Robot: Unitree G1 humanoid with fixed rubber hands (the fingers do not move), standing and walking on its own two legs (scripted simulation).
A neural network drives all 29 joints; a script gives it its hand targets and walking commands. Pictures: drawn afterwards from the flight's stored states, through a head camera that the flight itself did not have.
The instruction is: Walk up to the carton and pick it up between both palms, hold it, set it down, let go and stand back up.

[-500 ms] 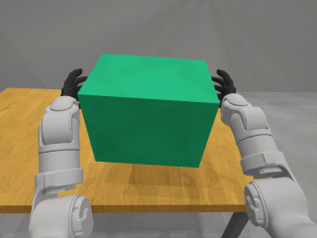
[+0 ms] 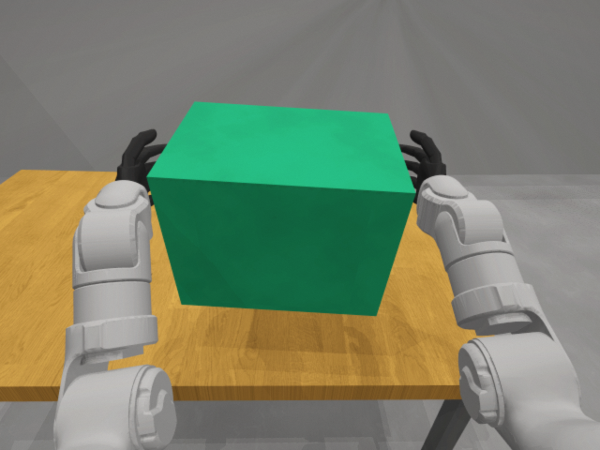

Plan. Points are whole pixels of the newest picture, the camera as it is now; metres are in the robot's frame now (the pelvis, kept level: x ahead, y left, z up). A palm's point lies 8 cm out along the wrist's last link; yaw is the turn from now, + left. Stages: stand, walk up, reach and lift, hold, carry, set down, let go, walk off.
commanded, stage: hold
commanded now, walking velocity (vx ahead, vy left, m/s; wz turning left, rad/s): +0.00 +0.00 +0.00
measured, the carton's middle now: (285, 208) +0.41 -0.02 +0.21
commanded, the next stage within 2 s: set down in 0.18 s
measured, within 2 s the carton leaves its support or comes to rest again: neither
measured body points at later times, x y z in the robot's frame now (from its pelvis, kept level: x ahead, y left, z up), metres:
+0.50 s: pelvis +0.00 +0.00 +0.00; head -0.08 +0.03 +0.44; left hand +0.39 +0.18 +0.27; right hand +0.38 -0.19 +0.27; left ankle +0.02 +0.11 -0.75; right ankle +0.01 -0.11 -0.75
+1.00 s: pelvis +0.02 +0.01 +0.00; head -0.01 +0.04 +0.45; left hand +0.42 +0.17 +0.20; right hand +0.39 -0.20 +0.19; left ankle +0.02 +0.11 -0.75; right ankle +0.01 -0.11 -0.75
